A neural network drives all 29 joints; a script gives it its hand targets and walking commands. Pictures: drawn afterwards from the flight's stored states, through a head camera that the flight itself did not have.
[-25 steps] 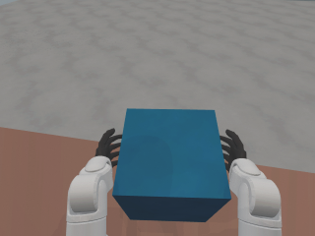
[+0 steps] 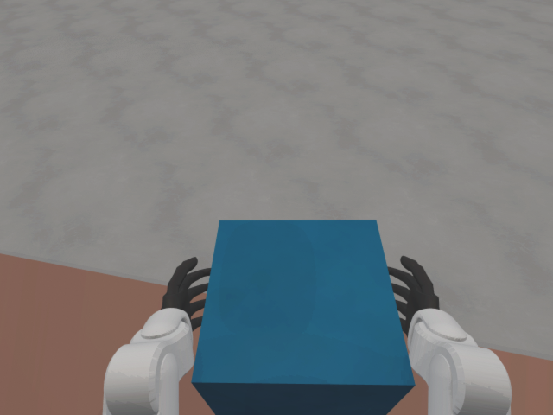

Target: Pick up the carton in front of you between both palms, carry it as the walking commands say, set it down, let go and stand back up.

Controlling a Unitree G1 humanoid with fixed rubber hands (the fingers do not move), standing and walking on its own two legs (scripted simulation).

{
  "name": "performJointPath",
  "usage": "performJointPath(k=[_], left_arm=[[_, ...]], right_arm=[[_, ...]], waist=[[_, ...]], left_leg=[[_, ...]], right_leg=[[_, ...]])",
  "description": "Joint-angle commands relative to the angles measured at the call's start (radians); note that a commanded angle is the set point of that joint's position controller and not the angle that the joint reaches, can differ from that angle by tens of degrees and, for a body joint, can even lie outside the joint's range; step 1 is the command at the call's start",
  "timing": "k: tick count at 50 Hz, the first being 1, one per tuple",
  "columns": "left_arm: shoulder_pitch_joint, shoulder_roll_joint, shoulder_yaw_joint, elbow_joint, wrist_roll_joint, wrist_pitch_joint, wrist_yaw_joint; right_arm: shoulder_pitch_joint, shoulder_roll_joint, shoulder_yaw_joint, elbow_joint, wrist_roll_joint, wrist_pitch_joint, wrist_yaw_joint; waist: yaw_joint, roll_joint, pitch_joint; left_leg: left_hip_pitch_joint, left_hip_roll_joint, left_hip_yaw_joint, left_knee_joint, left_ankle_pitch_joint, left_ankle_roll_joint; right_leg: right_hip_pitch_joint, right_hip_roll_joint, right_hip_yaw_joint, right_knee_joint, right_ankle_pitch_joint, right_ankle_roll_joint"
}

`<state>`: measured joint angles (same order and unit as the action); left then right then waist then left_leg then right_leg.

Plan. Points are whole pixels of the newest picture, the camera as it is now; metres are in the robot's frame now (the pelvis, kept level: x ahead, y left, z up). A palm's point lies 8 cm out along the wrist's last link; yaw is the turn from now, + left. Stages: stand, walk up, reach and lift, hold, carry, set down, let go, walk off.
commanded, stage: carry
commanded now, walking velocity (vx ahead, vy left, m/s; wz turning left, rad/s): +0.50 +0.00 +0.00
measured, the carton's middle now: (297, 331) +0.25 +0.00 +0.01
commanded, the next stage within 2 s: none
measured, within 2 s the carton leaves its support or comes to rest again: neither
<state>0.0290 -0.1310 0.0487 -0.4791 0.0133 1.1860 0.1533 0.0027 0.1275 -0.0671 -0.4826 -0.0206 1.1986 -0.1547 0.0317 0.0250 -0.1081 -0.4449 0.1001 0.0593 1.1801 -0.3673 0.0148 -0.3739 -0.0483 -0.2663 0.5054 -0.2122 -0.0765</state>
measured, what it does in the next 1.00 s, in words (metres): walks ahead: left foot, then right foot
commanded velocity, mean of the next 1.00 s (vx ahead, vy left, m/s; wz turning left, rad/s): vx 0.50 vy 0.00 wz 0.01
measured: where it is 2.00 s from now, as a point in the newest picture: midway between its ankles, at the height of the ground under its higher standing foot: (290, 205)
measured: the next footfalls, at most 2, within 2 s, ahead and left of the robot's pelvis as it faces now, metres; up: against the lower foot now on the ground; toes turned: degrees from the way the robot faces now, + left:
left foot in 0.34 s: +0.42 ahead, +0.10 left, +0.00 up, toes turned +6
right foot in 0.80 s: +0.67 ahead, -0.05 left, +0.00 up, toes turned -7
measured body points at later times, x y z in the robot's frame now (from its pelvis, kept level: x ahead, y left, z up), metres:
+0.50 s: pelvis +0.32 +0.04 -0.01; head +0.37 +0.06 +0.43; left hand +0.68 +0.16 +0.05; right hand +0.65 -0.14 +0.06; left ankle +0.38 +0.10 -0.73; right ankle +0.20 -0.08 -0.63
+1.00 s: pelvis +0.66 +0.00 +0.00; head +0.72 +0.01 +0.45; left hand +1.00 +0.18 +0.08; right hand +1.02 -0.13 +0.08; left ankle +0.63 +0.12 -0.68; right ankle +0.63 -0.05 -0.73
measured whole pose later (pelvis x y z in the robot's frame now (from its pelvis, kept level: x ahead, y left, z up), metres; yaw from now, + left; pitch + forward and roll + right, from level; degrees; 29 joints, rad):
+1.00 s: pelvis +0.66 +0.00 +0.00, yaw -2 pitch +6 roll +0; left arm -0.46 -0.12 0.21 -0.10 -0.01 1.01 0.17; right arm -0.44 0.14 -0.29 -0.17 -0.04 1.02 -0.15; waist 0.14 0.00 0.03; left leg -0.53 0.00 0.00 0.98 -0.36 0.01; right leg -0.32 0.06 -0.13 0.50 -0.15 -0.11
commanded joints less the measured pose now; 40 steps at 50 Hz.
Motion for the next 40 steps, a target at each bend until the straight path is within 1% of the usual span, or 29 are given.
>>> performJointPath(k=[1, 2, 3, 5, 8, 11, 13, 14, 15, 16, 17, 18, 19, 20, 21, 22, 23, 24, 25, 29, 31, 33, 34, 35, 36, 37, 38, 39, 40], left_arm=[[-0.503, -0.780, -0.649, -0.082, -0.263, -0.046, -0.143], [-0.515, -0.747, -0.640, -0.063, -0.261, -0.051, -0.145], [-0.534, -0.714, -0.628, -0.046, -0.259, -0.056, -0.142], [-0.560, -0.654, -0.595, 0.000, -0.246, -0.061, -0.125], [-0.618, -0.587, -0.536, 0.085, -0.214, -0.064, -0.086], [-0.700, -0.544, -0.473, 0.172, -0.179, -0.065, -0.042], [-0.760, -0.540, -0.445, 0.225, -0.165, -0.068, -0.017], [-0.799, -0.548, -0.435, 0.246, -0.161, -0.072, -0.006], [-0.839, -0.558, -0.430, 0.264, -0.160, -0.076, 0.003], [-0.878, -0.568, -0.428, 0.281, -0.157, -0.080, 0.012], [-0.916, -0.567, -0.417, 0.293, -0.151, -0.086, 0.020], [-0.936, -0.584, -0.406, 0.301, -0.143, -0.091, 0.026], [-0.973, -0.609, -0.392, 0.308, -0.135, -0.101, 0.032], [-1.016, -0.651, -0.381, 0.334, -0.137, -0.114, 0.034], [-1.047, -0.697, -0.372, 0.349, -0.134, -0.129, 0.031], [-1.076, -0.731, -0.373, 0.358, -0.133, -0.145, 0.026], [-1.095, -0.757, -0.378, 0.377, -0.128, -0.159, 0.020], [-1.099, -0.768, -0.379, 0.391, -0.118, -0.174, 0.016], [-1.088, -0.770, -0.380, 0.408, -0.107, -0.187, 0.013], [-1.050, -0.753, -0.387, 0.416, -0.079, -0.218, 0.008], [-1.043, -0.744, -0.389, 0.413, -0.079, -0.219, 0.004], [-1.051, -0.744, -0.398, 0.392, -0.089, -0.214, -0.002], [-1.047, -0.744, -0.406, 0.381, -0.096, -0.208, -0.007], [-1.041, -0.736, -0.413, 0.365, -0.105, -0.202, -0.011], [-1.020, -0.731, -0.414, 0.361, -0.111, -0.194, -0.013], [-1.014, -0.721, -0.415, 0.353, -0.118, -0.184, -0.015], [-1.006, -0.709, -0.416, 0.356, -0.124, -0.173, -0.018], [-0.998, -0.695, -0.412, 0.354, -0.129, -0.167, -0.019], [-0.996, -0.688, -0.412, 0.342, -0.135, -0.159, -0.020]], right_arm=[[-0.402, 0.770, 0.614, -0.031, 0.188, -0.053, 0.126], [-0.415, 0.750, 0.606, -0.012, 0.175, -0.060, 0.121], [-0.439, 0.727, 0.596, 0.003, 0.167, -0.065, 0.114], [-0.476, 0.676, 0.572, 0.036, 0.151, -0.070, 0.092], [-0.564, 0.603, 0.523, 0.095, 0.139, -0.070, 0.056], [-0.659, 0.546, 0.466, 0.168, 0.128, -0.070, 0.021], [-0.712, 0.525, 0.422, 0.219, 0.119, -0.074, 0.002], [-0.744, 0.522, 0.399, 0.247, 0.118, -0.078, -0.004], [-0.767, 0.522, 0.377, 0.281, 0.117, -0.084, -0.010], [-0.769, 0.518, 0.354, 0.329, 0.114, -0.091, -0.015], [-0.791, 0.519, 0.339, 0.354, 0.113, -0.100, -0.018], [-0.825, 0.524, 0.336, 0.376, 0.122, -0.108, -0.018], [-0.873, 0.580, 0.351, 0.390, 0.145, -0.118, -0.011], [-0.933, 0.635, 0.374, 0.378, 0.169, -0.132, -0.002], [-1.003, 0.688, 0.400, 0.359, 0.195, -0.149, 0.010], [-1.062, 0.727, 0.422, 0.350, 0.220, -0.167, 0.023], [-1.110, 0.757, 0.440, 0.348, 0.235, -0.183, 0.035], [-1.149, 0.788, 0.461, 0.345, 0.250, -0.198, 0.044], [-1.163, 0.806, 0.477, 0.355, 0.259, -0.210, 0.051], [-1.102, 0.799, 0.483, 0.399, 0.246, -0.234, 0.058], [-1.076, 0.784, 0.470, 0.416, 0.226, -0.234, 0.056], [-1.053, 0.781, 0.461, 0.422, 0.211, -0.229, 0.056], [-1.033, 0.773, 0.456, 0.418, 0.203, -0.225, 0.055], [-1.024, 0.766, 0.455, 0.401, 0.200, -0.219, 0.053], [-1.016, 0.751, 0.454, 0.392, 0.192, -0.211, 0.049], [-0.999, 0.744, 0.452, 0.385, 0.185, -0.202, 0.044], [-0.962, 0.730, 0.447, 0.396, 0.178, -0.192, 0.038], [-0.934, 0.717, 0.443, 0.403, 0.159, -0.179, 0.034], [-0.938, 0.703, 0.432, 0.397, 0.146, -0.171, 0.028]], waist=[[-0.022, -0.125, -0.183], [-0.017, -0.134, -0.162], [-0.003, -0.137, -0.144], [0.011, -0.140, -0.110], [0.027, -0.144, -0.067], [0.031, -0.159, -0.032], [0.017, -0.174, -0.027], [0.002, -0.170, -0.044], [-0.036, -0.149, -0.094], [-0.092, -0.073, -0.190], [-0.131, 0.094, -0.287], [-0.085, 0.308, -0.332], [-0.096, 0.296, -0.341], [-0.096, 0.221, -0.350], [-0.095, 0.141, -0.354], [-0.089, 0.074, -0.351], [-0.081, 0.047, -0.343], [-0.069, 0.060, -0.357], [-0.067, 0.061, -0.368], [-0.085, 0.059, -0.363], [-0.091, 0.051, -0.308], [-0.100, 0.074, -0.264], [-0.105, 0.097, -0.257], [-0.103, 0.109, -0.256], [-0.073, 0.115, -0.279], [-0.036, 0.105, -0.302], [-0.018, 0.105, -0.310], [0.001, 0.066, -0.305], [0.044, 0.015, -0.290]], left_leg=[[-0.181, 0.033, 0.000, -0.135, 0.121, 0.007], [-0.195, 0.025, 0.017, -0.185, 0.145, 0.003], [-0.224, 0.017, 0.028, -0.235, 0.171, 0.005], [-0.261, 0.009, 0.049, -0.345, 0.230, 0.006], [-0.256, -0.010, 0.083, -0.457, 0.289, 0.012], [-0.219, -0.023, 0.102, -0.524, 0.304, 0.030], [-0.169, -0.038, 0.111, -0.563, 0.302, 0.050], [-0.105, -0.056, 0.129, -0.577, 0.284, 0.060], [0.033, -0.093, 0.165, -0.599, 0.254, 0.070], [0.254, -0.146, 0.194, -0.631, 0.167, 0.076], [0.477, 0.012, -0.063, -0.685, 0.008, 0.099], [0.599, 0.246, -0.549, -0.828, -0.053, 0.156], [0.668, 0.265, -0.654, -0.880, 0.031, 0.222], [0.656, 0.250, -0.565, -0.833, 0.170, 0.213], [0.597, 0.236, -0.479, -0.794, 0.247, 0.200], [0.542, 0.212, -0.409, -0.784, 0.269, 0.192], [0.495, 0.191, -0.333, -0.784, 0.314, 0.176], [0.485, 0.181, -0.288, -0.781, 0.355, 0.166], [0.501, 0.179, -0.262, -0.773, 0.409, 0.172], [0.598, 0.161, -0.182, -0.736, 0.604, 0.196], [0.555, 0.111, -0.109, -0.741, 0.670, 0.181], [0.513, 0.047, -0.030, -0.742, 0.748, 0.156], [0.501, 0.041, -0.004, -0.734, 0.800, 0.153], [0.512, 0.045, 0.006, -0.721, 0.831, 0.150], [0.501, 0.057, 0.043, -0.659, 0.900, 0.135], [0.485, 0.059, 0.067, -0.565, 0.952, 0.112], [0.474, 0.026, 0.097, -0.456, 0.915, 0.086], [0.453, 0.010, 0.090, -0.353, 0.763, 0.048], [0.328, -0.017, 0.078, -0.211, 0.608, 0.030]], right_leg=[[0.286, -0.257, 0.326, -0.337, -0.083, -0.043], [0.285, -0.246, 0.295, -0.347, -0.086, -0.048], [0.302, -0.234, 0.276, -0.344, -0.078, -0.057], [0.329, -0.217, 0.240, -0.337, -0.042, -0.072], [0.331, -0.200, 0.196, -0.311, 0.039, -0.083], [0.320, -0.197, 0.173, -0.275, 0.112, -0.082], [0.330, -0.197, 0.158, -0.225, 0.181, -0.068], [0.326, -0.192, 0.144, -0.164, 0.265, -0.058], [0.299, -0.174, 0.106, -0.037, 0.380, -0.039], [0.247, -0.115, 0.053, 0.190, 0.430, -0.004], [0.061, -0.066, 0.063, 0.485, 0.232, 0.039], [-0.192, 0.059, 0.136, 0.717, -0.248, 0.078], [-0.339, 0.082, 0.223, 0.867, -0.274, 0.054], [-0.379, 0.040, 0.270, 0.932, -0.262, 0.032], [-0.382, 0.015, 0.283, 0.929, -0.239, 0.021], [-0.371, -0.012, 0.295, 0.894, -0.190, 0.013], [-0.355, -0.027, 0.290, 0.848, -0.147, 0.010], [-0.337, -0.031, 0.285, 0.816, -0.132, 0.011], [-0.346, -0.024, 0.270, 0.797, -0.126, 0.014], [-0.445, -0.014, 0.228, 0.655, -0.074, 0.026], [-0.399, -0.002, 0.201, 0.435, 0.007, 0.027], [-0.284, 0.045, 0.135, 0.205, 0.130, 0.026], [-0.226, 0.068, 0.094, 0.167, 0.162, 0.025], [-0.191, 0.081, 0.074, 0.128, 0.158, 0.018], [-0.124, 0.078, 0.078, 0.152, 0.245, -0.006], [-0.034, 0.090, 0.069, 0.134, 0.233, -0.017], [0.034, 0.104, 0.074, 0.023, 0.291, -0.016], [0.118, 0.069, 0.143, -0.090, 0.396, -0.010], [0.269, 0.029, 0.168, -0.143, 0.404, -0.004]])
